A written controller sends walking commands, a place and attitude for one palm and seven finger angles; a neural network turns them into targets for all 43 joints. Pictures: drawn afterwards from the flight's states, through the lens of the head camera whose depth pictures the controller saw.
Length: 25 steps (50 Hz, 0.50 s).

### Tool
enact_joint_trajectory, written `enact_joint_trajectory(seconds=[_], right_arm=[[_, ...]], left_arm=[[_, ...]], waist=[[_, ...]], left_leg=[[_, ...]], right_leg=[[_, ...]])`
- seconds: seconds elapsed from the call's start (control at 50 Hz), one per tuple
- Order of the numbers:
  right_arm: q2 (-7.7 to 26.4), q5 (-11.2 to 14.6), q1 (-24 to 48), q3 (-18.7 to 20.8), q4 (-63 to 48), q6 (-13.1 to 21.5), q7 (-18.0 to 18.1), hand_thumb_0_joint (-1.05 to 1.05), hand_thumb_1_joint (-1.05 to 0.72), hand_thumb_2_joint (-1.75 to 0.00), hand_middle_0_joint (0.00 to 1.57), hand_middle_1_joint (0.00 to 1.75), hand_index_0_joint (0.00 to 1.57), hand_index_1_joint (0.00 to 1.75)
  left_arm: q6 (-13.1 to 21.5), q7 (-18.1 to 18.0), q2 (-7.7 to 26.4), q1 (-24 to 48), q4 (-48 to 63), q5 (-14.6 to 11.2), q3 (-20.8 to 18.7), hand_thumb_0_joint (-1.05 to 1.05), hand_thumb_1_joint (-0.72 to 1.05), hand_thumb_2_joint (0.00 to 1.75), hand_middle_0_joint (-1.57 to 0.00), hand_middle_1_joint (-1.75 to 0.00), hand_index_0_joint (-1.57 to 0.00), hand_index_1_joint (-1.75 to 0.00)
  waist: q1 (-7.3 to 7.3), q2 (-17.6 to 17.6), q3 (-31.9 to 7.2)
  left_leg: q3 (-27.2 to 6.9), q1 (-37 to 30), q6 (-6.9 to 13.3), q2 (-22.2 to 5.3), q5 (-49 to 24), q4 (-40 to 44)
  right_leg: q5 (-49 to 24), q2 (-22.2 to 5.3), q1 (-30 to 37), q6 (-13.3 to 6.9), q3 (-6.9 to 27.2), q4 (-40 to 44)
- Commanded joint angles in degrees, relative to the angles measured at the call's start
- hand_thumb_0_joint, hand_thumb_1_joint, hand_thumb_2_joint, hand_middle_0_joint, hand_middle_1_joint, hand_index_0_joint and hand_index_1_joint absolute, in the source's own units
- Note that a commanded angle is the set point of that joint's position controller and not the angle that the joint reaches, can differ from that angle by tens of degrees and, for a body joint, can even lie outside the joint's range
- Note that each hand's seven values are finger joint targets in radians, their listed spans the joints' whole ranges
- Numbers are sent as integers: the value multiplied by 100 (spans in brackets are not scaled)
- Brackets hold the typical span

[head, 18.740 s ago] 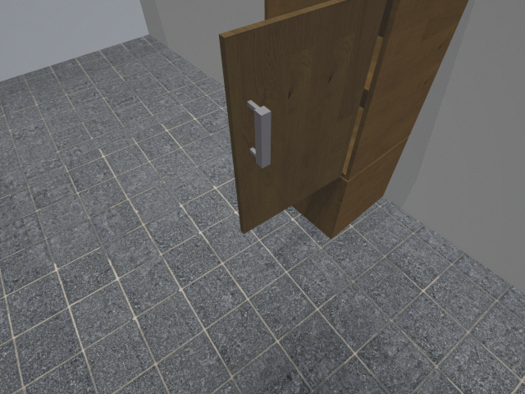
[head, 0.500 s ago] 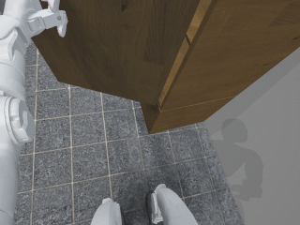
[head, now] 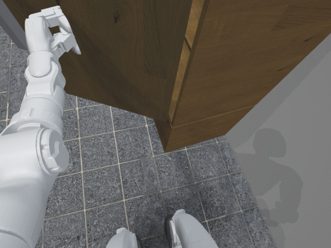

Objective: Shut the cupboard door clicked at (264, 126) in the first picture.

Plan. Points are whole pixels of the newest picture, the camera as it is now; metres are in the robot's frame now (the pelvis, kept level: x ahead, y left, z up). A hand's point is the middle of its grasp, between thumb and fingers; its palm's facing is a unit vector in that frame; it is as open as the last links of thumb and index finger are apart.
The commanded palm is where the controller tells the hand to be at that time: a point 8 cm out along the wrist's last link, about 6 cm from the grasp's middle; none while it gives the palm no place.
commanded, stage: pull the fist back off the door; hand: left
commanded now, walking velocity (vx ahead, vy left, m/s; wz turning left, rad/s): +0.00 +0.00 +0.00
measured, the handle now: (12, 15) +0.66 +0.24 +0.09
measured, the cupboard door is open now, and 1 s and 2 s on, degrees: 56 56 56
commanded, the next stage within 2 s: draw the hand back to the body in 0.48 s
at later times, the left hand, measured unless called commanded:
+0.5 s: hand (68, 73) +0.48 +0.12 +0.10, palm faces +0.06 -1.00 -0.02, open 3.1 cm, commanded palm +0.46 +0.17 +0.10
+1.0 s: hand (26, 105) +0.40 +0.17 +0.14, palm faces +0.08 -1.00 -0.03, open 3.1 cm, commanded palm +0.35 +0.21 +0.15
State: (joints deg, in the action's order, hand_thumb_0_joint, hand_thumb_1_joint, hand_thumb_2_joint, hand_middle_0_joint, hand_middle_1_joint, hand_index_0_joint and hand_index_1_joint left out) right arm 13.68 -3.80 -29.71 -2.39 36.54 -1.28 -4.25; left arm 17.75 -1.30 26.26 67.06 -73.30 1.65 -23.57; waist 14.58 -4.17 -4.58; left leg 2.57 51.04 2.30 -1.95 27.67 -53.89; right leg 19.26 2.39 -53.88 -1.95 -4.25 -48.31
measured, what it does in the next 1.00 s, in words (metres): stands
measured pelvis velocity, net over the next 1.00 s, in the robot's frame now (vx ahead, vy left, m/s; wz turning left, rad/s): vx -0.01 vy -0.01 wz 0.01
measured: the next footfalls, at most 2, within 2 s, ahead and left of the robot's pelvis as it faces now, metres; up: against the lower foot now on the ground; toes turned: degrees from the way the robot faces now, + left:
none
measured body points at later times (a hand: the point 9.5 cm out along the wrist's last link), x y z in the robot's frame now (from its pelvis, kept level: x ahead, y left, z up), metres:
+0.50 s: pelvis -0.01 -0.01 +0.01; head +0.09 -0.01 +0.45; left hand +0.47 +0.17 +0.10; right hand +0.03 -0.28 -0.11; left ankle -0.03 +0.09 -0.68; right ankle +0.02 -0.10 -0.68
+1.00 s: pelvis -0.01 -0.01 +0.03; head +0.04 -0.02 +0.48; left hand +0.39 +0.22 +0.14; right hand +0.05 -0.26 -0.09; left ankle -0.04 +0.09 -0.68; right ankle +0.02 -0.10 -0.68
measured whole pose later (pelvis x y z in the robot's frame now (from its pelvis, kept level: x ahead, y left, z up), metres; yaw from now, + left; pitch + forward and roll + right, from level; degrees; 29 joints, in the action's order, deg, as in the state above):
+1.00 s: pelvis -0.01 -0.01 +0.03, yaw +1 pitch +9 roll -1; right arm 14.8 2.4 -22.4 -0.4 36.3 -0.3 1.1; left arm 16.5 6.2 14.8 25.4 -37.0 -10.2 -14.3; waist 3.5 -2.9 -4.1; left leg 3.8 26.6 1.8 -0.5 22.5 -40.1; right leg 16.0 1.7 -31.0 -2.2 -2.6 -38.1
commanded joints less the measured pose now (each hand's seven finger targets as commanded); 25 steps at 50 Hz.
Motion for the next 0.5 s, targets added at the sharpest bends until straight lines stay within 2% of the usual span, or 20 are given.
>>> enact_joint_trajectory(seconds=[0.0,0.02,0.06,0.1,0.12,0.16,0.2,0.22,0.26,0.28,0.3,0.32,0.36,0.38,0.4,0.42,0.44,0.46,0.48], right_arm=[[1115,45,-1202,481,-148,74,88,0,-90,-90,20,30,20,30],[1133,63,-1187,497,-149,64,82,0,-90,-90,20,30,20,30],[1145,104,-1140,515,-187,53,106,0,-90,-90,20,30,20,30],[1118,132,-1037,546,-223,42,110,0,-90,-90,20,30,20,30],[1123,151,-976,557,-243,40,121,0,-90,-90,20,30,20,30],[1098,177,-880,567,-235,40,154,0,-90,-90,20,30,20,30],[1057,185,-760,595,-220,58,160,0,-90,-90,20,30,20,30],[1059,188,-706,608,-219,69,160,0,-90,-90,20,30,20,30],[1039,216,-576,619,-181,86,186,0,-90,-90,20,30,20,30],[1046,229,-531,610,-167,79,202,0,-90,-90,20,30,20,30],[1027,234,-447,598,-165,84,207,0,-90,-90,20,30,20,30],[1038,242,-414,604,-168,88,221,0,-90,-90,20,30,20,30],[1011,266,-269,603,-187,111,246,0,-90,-90,20,30,20,30],[1021,278,-213,585,-181,114,259,0,-90,-90,20,30,20,30],[1037,287,-172,569,-159,115,282,0,-90,-90,20,30,20,30],[1017,296,-101,550,-162,132,286,0,-90,-90,20,30,20,30],[1043,296,-110,547,-148,157,322,0,-90,-90,20,30,20,30],[1053,303,-39,527,-125,178,335,0,-90,-90,20,30,20,30],[1056,295,-26,510,-107,206,344,0,-90,-90,20,30,20,30]], left_arm=[[734,11,1128,2163,1253,-95,112,0,90,90,-130,-150,-130,-150],[704,36,1030,1994,1179,-130,157,0,90,90,-130,-150,-130,-150],[676,102,1049,1590,1133,-242,43,0,90,90,-130,-150,-130,-150],[694,188,774,1467,1358,-366,197,0,90,90,-130,-150,-130,-150],[719,221,758,1350,1423,-412,194,0,90,90,-130,-150,-130,-150],[848,260,638,1360,1674,-479,298,0,90,90,-130,-150,-130,-150],[981,277,295,1485,1946,-537,569,0,90,90,-130,-150,-130,-150],[1038,267,270,1412,2058,-565,555,0,90,90,-130,-150,-130,-150],[1135,242,194,1409,2177,-610,615,0,90,90,-130,-150,-130,-150],[1144,224,237,1312,2112,-582,604,0,90,90,-130,-150,-130,-150],[1123,211,57,1318,2029,-584,750,0,90,90,-130,-150,-130,-150],[1140,183,112,1351,2111,-571,716,0,90,90,-130,-150,-130,-150],[1175,158,-52,1274,2246,-578,839,0,90,90,-130,-150,-130,-150],[1134,140,-6,1143,2052,-601,786,0,90,90,-130,-150,-130,-150],[1139,120,126,1353,2049,-581,754,0,90,90,-130,-150,-130,-150],[1114,123,-76,1527,1970,-577,958,0,90,90,-130,-150,-130,-150],[1140,88,107,1680,1949,-571,814,0,90,90,-130,-150,-130,-150],[1123,82,147,1690,1786,-538,833,0,90,90,-130,-150,-130,-150],[1128,74,133,1861,1769,-527,874,0,90,90,-130,-150,-130,-150]], waist=[[-159,-175,-3103],[-143,-84,-2925],[-294,-4,-2892],[-314,90,-2830],[-338,195,-2772],[-348,51,-2748],[-310,57,-2717],[-377,10,-2794],[-386,-121,-2834],[-413,11,-2774],[-364,71,-2594],[-401,138,-2608],[-439,-57,-2701],[-440,167,-2541],[-391,228,-2400],[-302,262,-2235],[-300,323,-2182],[-290,200,-2179],[-235,237,-2182]], left_leg=[[-385,-1411,-66,180,-2685,573],[-350,-1387,-57,180,-2599,626],[-284,-1375,-60,216,-2556,728],[-216,-1400,-51,236,-2507,780],[-193,-1359,-46,244,-2412,803],[-191,-1549,-48,246,-2448,833],[-226,-1760,-51,237,-2413,850],[-227,-1845,-56,243,-2425,850],[-239,-2026,-73,246,-2412,844],[-258,-1959,-73,240,-2361,854],[-253,-1897,-69,248,-2201,894],[-264,-1873,-67,253,-2169,911],[-276,-2082,-82,256,-2208,914],[-265,-1912,-70,264,-2028,924],[-280,-1788,-70,259,-1900,957],[-274,-1701,-61,275,-1671,975],[-300,-1646,-49,284,-1564,977],[-314,-1598,-61,293,-1425,981],[-351,-1599,-60,287,-1388,971]], right_leg=[[-2673,25,2716,86,374,373],[-2616,19,2703,92,367,428],[-2661,10,2919,88,381,484],[-2752,-3,3041,96,410,541],[-2716,-12,3095,100,422,565],[-2709,-25,3026,103,419,568],[-2571,-27,2886,110,405,587],[-2543,-28,2891,106,411,582],[-2454,-44,2800,108,400,572],[-2391,-50,2804,102,394,549],[-2256,-61,2731,112,392,592],[-2230,-68,2788,109,400,577],[-2197,-80,2698,96,385,558],[-2081,-85,2723,105,402,594],[-1999,-99,2715,110,414,596],[-1826,-103,2619,126,437,647],[-1716,-110,2594,124,435,640],[-1579,-125,2523,116,463,637],[-1517,-130,2452,115,445,619]])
